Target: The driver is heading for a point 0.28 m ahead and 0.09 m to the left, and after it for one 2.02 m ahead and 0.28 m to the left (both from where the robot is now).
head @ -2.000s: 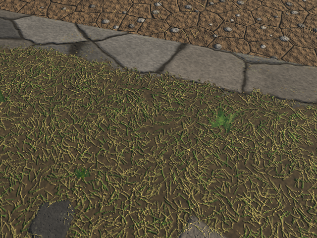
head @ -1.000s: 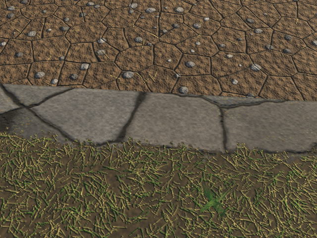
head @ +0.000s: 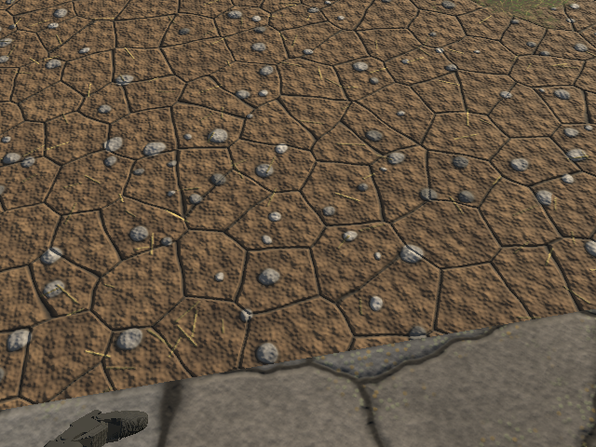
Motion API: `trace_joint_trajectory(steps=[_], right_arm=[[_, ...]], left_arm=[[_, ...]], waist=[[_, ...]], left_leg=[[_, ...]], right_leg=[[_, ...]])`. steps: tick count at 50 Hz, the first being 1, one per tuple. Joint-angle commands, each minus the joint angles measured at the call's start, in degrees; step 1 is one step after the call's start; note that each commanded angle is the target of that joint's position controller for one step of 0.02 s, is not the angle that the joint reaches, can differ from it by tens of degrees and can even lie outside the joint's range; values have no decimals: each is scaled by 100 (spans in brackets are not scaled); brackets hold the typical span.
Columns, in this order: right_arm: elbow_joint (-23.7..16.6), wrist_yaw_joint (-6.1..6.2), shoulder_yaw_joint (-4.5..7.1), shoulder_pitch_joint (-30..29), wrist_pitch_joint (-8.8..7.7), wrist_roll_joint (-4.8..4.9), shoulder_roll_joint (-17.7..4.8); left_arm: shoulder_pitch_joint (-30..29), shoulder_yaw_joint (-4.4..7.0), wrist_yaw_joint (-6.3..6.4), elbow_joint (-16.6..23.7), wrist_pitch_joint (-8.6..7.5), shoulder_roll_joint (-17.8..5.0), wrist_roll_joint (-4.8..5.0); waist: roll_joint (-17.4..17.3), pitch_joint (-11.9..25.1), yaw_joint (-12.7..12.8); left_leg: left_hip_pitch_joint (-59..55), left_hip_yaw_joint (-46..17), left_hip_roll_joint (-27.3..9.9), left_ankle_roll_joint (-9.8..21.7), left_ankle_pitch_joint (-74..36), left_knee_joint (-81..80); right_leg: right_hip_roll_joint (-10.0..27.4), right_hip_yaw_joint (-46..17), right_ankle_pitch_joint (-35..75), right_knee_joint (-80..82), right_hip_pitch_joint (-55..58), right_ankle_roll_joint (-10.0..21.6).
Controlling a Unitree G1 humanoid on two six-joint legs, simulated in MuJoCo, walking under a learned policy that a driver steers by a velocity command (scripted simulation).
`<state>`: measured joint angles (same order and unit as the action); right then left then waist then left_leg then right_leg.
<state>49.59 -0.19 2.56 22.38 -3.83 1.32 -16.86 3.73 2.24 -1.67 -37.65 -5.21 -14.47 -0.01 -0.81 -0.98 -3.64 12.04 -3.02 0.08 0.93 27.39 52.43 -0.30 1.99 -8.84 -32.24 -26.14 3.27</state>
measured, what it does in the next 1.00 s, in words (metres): walks ahead, turning left: left foot, then right foot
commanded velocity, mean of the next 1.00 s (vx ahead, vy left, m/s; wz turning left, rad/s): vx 0.17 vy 0.00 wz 0.28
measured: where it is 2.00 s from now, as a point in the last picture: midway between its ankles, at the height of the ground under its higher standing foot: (268, 441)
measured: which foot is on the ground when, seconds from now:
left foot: up 0.00-0.40, down 0.42-1.00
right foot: down 0.00-0.44, up 0.46-0.80, down 0.82-1.00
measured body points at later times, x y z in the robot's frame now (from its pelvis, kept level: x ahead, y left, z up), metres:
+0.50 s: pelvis +0.21 +0.03 -0.01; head +0.25 +0.05 +0.44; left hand +0.26 +0.33 -0.13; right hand +0.44 -0.19 -0.09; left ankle +0.29 +0.13 -0.73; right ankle +0.11 -0.12 -0.65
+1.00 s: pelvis +0.28 +0.00 +0.01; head +0.29 -0.01 +0.46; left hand +0.29 +0.27 -0.12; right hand +0.48 -0.19 -0.11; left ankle +0.29 +0.13 -0.73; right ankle +0.31 -0.12 -0.73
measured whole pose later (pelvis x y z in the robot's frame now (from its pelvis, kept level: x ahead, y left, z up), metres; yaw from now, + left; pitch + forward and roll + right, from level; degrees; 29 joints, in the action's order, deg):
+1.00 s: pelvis +0.28 +0.00 +0.01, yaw +18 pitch +0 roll +0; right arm 42.6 0.4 2.1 10.6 0.9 -1.3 -12.7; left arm 13.8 1.5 1.0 -48.6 -1.2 -12.3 -1.2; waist -1.5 -0.2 -0.2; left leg 19.0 -3.1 2.3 0.4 10.9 30.2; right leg 1.0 -0.3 -18.0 -32.2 -14.1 -0.7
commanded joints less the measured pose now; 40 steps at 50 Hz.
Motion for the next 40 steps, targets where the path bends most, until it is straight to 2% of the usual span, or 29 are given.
trace_joint_trajectory(steps=[1, 2, 3, 5, 7, 9, 11, 13, 15, 17, 19, 20, 21, 22, 23, 24, 25, 26, 27, 29, 30, 33, 37, 38, 40], right_arm=[[-638, -22, 132, -419, -222, 118, -758], [-658, -8, 146, -583, -174, 43, -684], [-621, 9, 178, -491, -87, 12, -624], [-526, 18, 156, -263, 63, 28, -381], [-582, 63, 179, -352, 139, -7, -326], [-702, 61, 178, -522, 136, -65, -270], [-830, -18, 134, -871, 113, -87, -144], [-1028, -120, 95, -1312, 109, -107, -39], [-1202, -213, 127, -1474, 135, -99, -114], [-1368, -290, 190, -1533, 165, -115, -253], [-1416, -341, 284, -1247, 175, -140, -434], [-1327, -335, 371, -788, 153, -131, -574], [-1229, -243, 508, -280, 129, -159, -903], [-1315, -88, 623, -115, 163, -175, -1491], [-1560, -84, 562, -338, 149, -269, -1594], [-1685, -117, 451, -531, 183, -219, -1101], [-1706, -109, 356, -881, 195, -169, -822], [-1674, -94, 293, -1091, 230, -97, -622], [-1666, -68, 255, -1264, 265, -82, -539], [-1671, -48, 282, -1426, 294, -219, -661], [-1659, -25, 287, -1441, 288, -248, -672], [-1601, 61, 282, -1455, 308, -234, -648], [-1487, 79, 227, -1489, 373, -260, -564], [-1447, 71, 200, -1491, 384, -253, -513], [-1355, 61, 119, -1502, 402, -203, -335]], left_arm=[[1547, 288, 68, -112, 27, -856, 14], [1208, 231, 43, -119, 11, -674, -5], [990, 197, 25, -127, -40, -551, -38], [855, 228, 11, -228, -141, -550, -62], [788, 262, 40, -345, -201, -649, -121], [718, 286, 126, -420, -172, -732, -128], [653, 292, 218, -447, -99, -803, -99], [838, 312, 300, -538, -20, -908, -62], [947, 349, 341, -614, 83, -1021, -4], [902, 392, 373, -635, 193, -1109, 84], [757, 438, 429, -586, 300, -1192, 158], [681, 435, 454, -554, 352, -1161, 180], [861, 393, 446, -554, 356, -1050, 139], [1192, 236, 388, -394, 310, -605, -180], [1610, 120, 273, -302, 245, -510, -178], [1283, 235, 196, -431, 249, -975, -2], [901, 232, 197, -330, 298, -972, 107], [791, 224, 261, -406, 377, -847, 58], [737, 251, 329, -397, 470, -887, 1], [975, 243, 360, -464, 583, -765, -7], [1048, 225, 383, -502, 593, -695, -5], [927, 170, 438, -525, 603, -568, -18], [715, 178, 411, -519, 603, -609, 4], [732, 175, 391, -536, 584, -588, 0], [973, 153, 320, -660, 529, -454, -46]], waist=[[662, 873, 855], [501, 469, 681], [630, 290, 480], [667, 192, 295], [503, 15, 197], [488, -7, 158], [504, -2, 270], [449, 42, 481], [453, 113, 544], [510, 143, 503], [572, 298, 316], [462, 510, 74], [24, 840, -138], [-1256, 1354, 96], [-1615, 2377, 357], [-561, 2474, 25], [-295, 1822, 113], [130, 1304, 248], [-9, 1031, 364], [-425, 896, 551], [-505, 922, 564], [-564, 1049, 457], [-755, 826, 298], [-748, 759, 306], [-621, 644, 489]], left_leg=[[3274, -315, -419, 98, -317, 2018], [3091, -253, -574, 59, -675, 1696], [2760, -301, -721, 32, -963, 1468], [2386, -300, -748, -48, -1288, 1372], [2461, -362, -650, -166, -1588, 1130], [2475, -256, -571, -246, -2111, 497], [2159, 64, -504, -221, -2845, -444], [2007, 263, -432, -183, -3276, -1082], [2042, 311, -404, -107, -3118, -1407], [2090, 373, -350, 43, -2590, -1596], [1717, 580, -124, 239, -2015, -1776], [1121, 694, 87, 387, -2206, -2197], [147, 454, 137, 611, -3553, -2709], [-1420, -1251, -1169, 1224, -6589, -2255], [-2551, -3562, -2381, 2525, -6700, -2589], [-2218, -2938, -2094, 2268, -5753, -2812], [-1602, -2231, -1821, 1915, -4974, -2866], [-890, -1782, -1522, 1592, -4318, -3000], [-239, -1549, -1330, 1451, -3846, -3165], [556, -1199, -1043, 1390, -3643, -3394], [632, -1089, -1005, 1403, -3697, -3417], [577, -1027, -995, 1351, -3042, -3439], [740, -1221, -986, 1225, -1365, -3565], [754, -1265, -977, 1171, -1128, -3523], [963, -1178, -812, 893, -631, -3331]], right_leg=[[1965, -2672, -581, 1527, 3377, 1099], [1721, -2157, -288, 1769, 2675, 984], [1539, -1734, -25, 1994, 2181, 876], [1436, -1202, 476, 2313, 1673, 877], [1426, -606, 2133, 2290, 1511, 873], [1325, -31, 3175, 2167, 1534, 785], [1119, 469, 3251, 2107, 1485, 637], [1186, 606, 3270, 1989, 1716, 614], [1376, 601, 3280, 1759, 2152, 611], [1555, 570, 3412, 1390, 2508, 543], [1575, 592, 4049, 661, 2638, 416], [1391, 713, 4122, -109, 2558, 264], [961, 855, 3403, -1280, 2149, -47], [346, 873, -374, -3161, 491, -453], [-532, -163, -3370, -4740, -879, -660], [-98, -842, -2914, -4921, -1004, -577], [110, -715, -2452, -4656, -1202, -510], [331, -644, -2162, -4157, -1153, -538], [425, -624, -1933, -3722, -861, -574], [311, -429, -1608, -3297, -179, -652], [289, -398, -1568, -3010, -51, -693], [348, -443, -1299, -2166, 178, -739], [325, -393, -1079, -1267, 553, -679], [296, -355, -1021, -947, 690, -636], [171, -158, -368, 204, 1365, -457]])
Keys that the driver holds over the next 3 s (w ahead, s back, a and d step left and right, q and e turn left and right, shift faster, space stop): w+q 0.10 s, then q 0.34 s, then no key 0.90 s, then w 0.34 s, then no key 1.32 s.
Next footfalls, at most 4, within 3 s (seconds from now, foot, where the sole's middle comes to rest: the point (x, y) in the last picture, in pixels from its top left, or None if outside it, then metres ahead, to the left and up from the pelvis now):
0.42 left None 0.33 0.14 -0.76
0.82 right None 0.35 -0.11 -0.76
2.02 right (287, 361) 0.66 0.03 -0.76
2.30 left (198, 428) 0.52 0.23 -0.76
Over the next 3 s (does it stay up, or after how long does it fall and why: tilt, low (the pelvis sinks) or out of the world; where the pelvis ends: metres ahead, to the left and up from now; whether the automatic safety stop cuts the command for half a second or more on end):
stays up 0.56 0.13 0.01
